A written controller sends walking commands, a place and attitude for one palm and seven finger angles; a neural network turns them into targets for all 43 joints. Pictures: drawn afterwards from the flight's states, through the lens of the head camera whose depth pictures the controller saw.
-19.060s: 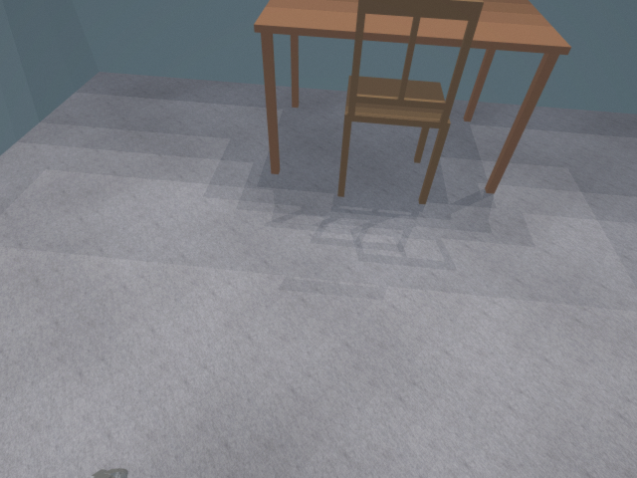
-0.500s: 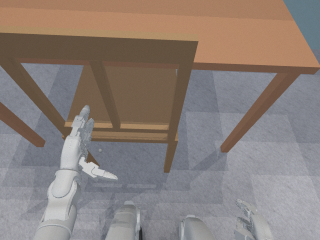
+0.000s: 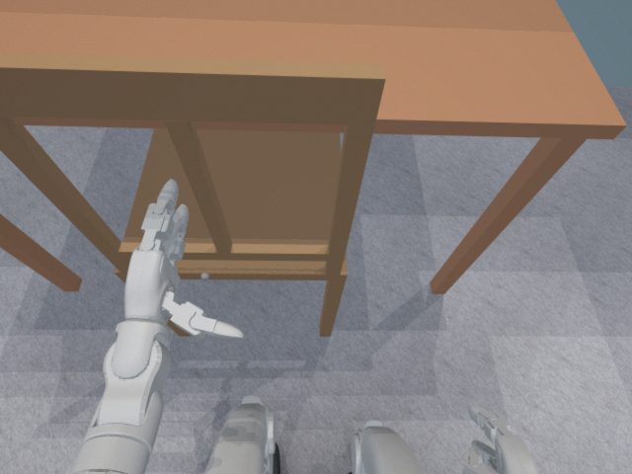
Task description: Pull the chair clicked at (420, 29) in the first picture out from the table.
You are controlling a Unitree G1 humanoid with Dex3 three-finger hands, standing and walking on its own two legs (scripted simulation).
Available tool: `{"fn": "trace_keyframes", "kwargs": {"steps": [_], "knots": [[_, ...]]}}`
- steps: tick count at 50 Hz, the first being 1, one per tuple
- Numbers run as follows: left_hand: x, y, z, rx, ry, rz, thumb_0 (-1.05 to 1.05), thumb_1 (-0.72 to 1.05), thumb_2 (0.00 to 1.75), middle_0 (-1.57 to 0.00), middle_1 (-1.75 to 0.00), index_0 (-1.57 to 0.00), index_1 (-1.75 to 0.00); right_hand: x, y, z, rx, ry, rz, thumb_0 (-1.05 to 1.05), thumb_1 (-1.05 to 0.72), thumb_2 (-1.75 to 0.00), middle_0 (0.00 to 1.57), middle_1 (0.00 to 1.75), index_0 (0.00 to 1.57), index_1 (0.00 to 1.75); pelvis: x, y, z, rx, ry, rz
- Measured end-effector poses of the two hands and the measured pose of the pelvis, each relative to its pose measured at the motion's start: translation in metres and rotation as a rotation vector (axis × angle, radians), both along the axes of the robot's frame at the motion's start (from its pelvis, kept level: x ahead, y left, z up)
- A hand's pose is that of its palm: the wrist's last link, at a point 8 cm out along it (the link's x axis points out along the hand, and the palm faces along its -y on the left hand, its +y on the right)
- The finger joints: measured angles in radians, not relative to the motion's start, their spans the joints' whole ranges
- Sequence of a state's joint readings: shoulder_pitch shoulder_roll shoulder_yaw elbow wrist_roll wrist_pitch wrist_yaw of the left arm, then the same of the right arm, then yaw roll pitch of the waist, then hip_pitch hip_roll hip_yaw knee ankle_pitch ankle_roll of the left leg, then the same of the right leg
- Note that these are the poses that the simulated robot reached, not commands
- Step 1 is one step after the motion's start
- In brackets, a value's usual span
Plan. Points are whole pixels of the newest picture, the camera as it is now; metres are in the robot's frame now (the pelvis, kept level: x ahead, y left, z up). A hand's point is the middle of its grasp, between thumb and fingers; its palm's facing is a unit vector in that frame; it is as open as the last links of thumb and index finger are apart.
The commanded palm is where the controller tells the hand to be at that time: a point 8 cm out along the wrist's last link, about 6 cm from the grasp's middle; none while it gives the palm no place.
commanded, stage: push the fingers through the gap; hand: left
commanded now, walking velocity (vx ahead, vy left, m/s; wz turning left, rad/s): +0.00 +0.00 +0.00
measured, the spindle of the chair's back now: (207, 197) +0.46 +0.16 +0.02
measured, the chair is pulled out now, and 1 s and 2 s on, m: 0.00 0.00 0.00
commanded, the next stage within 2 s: hook a spindle and tug to test in 1.12 s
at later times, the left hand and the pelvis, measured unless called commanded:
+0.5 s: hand (207, 238) +0.41 +0.16 +0.01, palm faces +0.00 -1.00 -0.04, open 16.9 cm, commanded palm +0.38 +0.20 +0.02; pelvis +0.00 +0.00 -0.01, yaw +0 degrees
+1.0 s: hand (214, 225) +0.42 +0.15 +0.01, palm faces +0.02 -1.00 -0.02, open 16.9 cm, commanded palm +0.40 +0.20 +0.02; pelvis +0.00 +0.01 +0.00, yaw -1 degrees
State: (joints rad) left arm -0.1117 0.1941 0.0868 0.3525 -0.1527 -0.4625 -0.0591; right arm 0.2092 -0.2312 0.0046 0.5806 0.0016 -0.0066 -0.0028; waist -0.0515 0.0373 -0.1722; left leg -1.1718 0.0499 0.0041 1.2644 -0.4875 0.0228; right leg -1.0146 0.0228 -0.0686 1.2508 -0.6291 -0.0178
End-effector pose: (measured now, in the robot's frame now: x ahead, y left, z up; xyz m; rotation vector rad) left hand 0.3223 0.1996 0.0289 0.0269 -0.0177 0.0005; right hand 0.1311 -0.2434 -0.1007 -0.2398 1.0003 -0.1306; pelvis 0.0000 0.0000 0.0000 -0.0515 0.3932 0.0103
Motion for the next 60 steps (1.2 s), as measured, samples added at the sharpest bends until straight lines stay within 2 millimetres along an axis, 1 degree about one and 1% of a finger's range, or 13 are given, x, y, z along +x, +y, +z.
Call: {"fn": "trace_keyframes", "kwargs": {"steps": [3,6,10,14,19,23,27,32,36,40,48,55,60], "knots": [[0.013,0.010,0.003,0.024,-0.043,0.032,-0.01,-0.50,0.30,-0.06,-0.08,-0.06,-0.08,-0.004,-0.003,-0.003,-0.005,0.018,0.010,0.01,-0.91,-0.90,0.20,0.30,0.20,0.30,-0.001,-0.002,-0.004,-0.002,0.004,0.004],[0.024,0.016,-0.012,0.030,0.018,0.024,-0.01,-0.50,0.30,-0.06,-0.08,-0.06,-0.08,-0.008,-0.007,-0.007,-0.010,0.037,0.002,0.01,-0.90,-0.90,0.20,0.30,0.20,0.30,-0.004,-0.002,-0.008,-0.006,0.008,0.008],[0.027,0.012,-0.029,0.006,0.109,-0.016,-0.01,-0.50,0.30,-0.06,-0.08,-0.06,-0.08,-0.014,-0.011,-0.007,-0.022,0.055,-0.023,0.01,-0.91,-0.90,0.20,0.30,0.20,0.30,-0.005,-0.001,-0.008,-0.011,0.012,0.008],[0.029,0.006,-0.018,-0.008,0.057,-0.014,-0.01,-0.50,0.30,-0.06,-0.08,-0.06,-0.08,-0.020,-0.011,-0.005,-0.033,0.071,-0.033,0.01,-0.91,-0.90,0.20,0.30,0.20,0.30,-0.003,0.002,-0.004,-0.009,0.014,0.002],[0.048,0.009,-0.001,0.018,-0.025,0.017,-0.01,-0.50,0.30,-0.06,-0.08,-0.06,-0.08,-0.026,-0.009,-0.008,-0.026,0.093,-0.029,0.01,-0.91,-0.90,0.20,0.30,0.20,0.30,-0.002,0.002,-0.004,-0.007,0.021,0.001],[0.062,0.012,-0.011,0.023,0.040,0.011,-0.01,-0.50,0.30,-0.06,-0.08,-0.06,-0.08,-0.031,-0.009,-0.010,-0.015,0.110,-0.043,0.01,-0.91,-0.90,0.20,0.30,0.20,0.30,-0.003,0.002,-0.006,-0.008,0.027,0.001],[0.062,0.010,-0.022,0.001,0.093,0.000,-0.01,-0.50,0.30,-0.06,-0.08,-0.06,-0.08,-0.037,-0.008,-0.010,-0.009,0.126,-0.062,0.01,-0.91,-0.90,0.20,0.30,0.20,0.30,-0.002,0.003,-0.005,-0.009,0.029,-0.003],[0.064,0.012,-0.013,-0.001,0.030,0.028,-0.01,-0.50,0.30,-0.06,-0.08,-0.06,-0.08,-0.044,-0.007,-0.010,-0.017,0.150,-0.062,0.00,-0.91,-0.90,0.20,0.30,0.20,0.30,-0.001,0.004,-0.003,-0.007,0.032,-0.008],[0.079,0.018,-0.008,0.019,-0.004,0.040,-0.01,-0.50,0.30,-0.06,-0.08,-0.06,-0.08,-0.048,-0.009,-0.013,-0.026,0.170,-0.059,0.00,-0.91,-0.90,0.20,0.30,0.20,0.30,-0.002,0.003,-0.006,-0.011,0.040,-0.004],[0.090,0.019,-0.011,0.018,0.030,0.017,-0.01,-0.50,0.30,-0.06,-0.08,-0.06,-0.08,-0.053,-0.010,-0.014,-0.026,0.188,-0.074,0.00,-0.91,-0.90,0.20,0.30,0.20,0.30,-0.002,0.005,-0.008,-0.015,0.046,-0.001],[0.080,0.003,-0.017,-0.010,0.070,0.000,-0.01,-0.50,0.30,-0.06,-0.08,-0.06,-0.08,-0.058,-0.007,-0.009,-0.008,0.203,-0.092,0.00,-0.91,-0.90,0.20,0.30,0.20,0.30,0.001,0.008,-0.001,-0.010,0.042,-0.011],[0.079,0.010,-0.003,0.020,-0.004,0.040,-0.01,-0.50,0.30,-0.06,-0.08,-0.06,-0.08,-0.054,-0.005,-0.009,0.002,0.190,-0.080,0.00,-0.91,-0.90,0.20,0.30,0.20,0.30,0.001,0.006,-0.001,-0.006,0.035,-0.012],[0.075,0.011,-0.008,0.024,0.041,0.016,-0.01,-0.50,0.30,-0.06,-0.08,-0.06,-0.08,-0.051,-0.005,-0.010,0.010,0.183,-0.073,0.00,-0.91,-0.90,0.20,0.30,0.20,0.30,-0.001,0.004,-0.002,-0.007,0.029,-0.006]]}}
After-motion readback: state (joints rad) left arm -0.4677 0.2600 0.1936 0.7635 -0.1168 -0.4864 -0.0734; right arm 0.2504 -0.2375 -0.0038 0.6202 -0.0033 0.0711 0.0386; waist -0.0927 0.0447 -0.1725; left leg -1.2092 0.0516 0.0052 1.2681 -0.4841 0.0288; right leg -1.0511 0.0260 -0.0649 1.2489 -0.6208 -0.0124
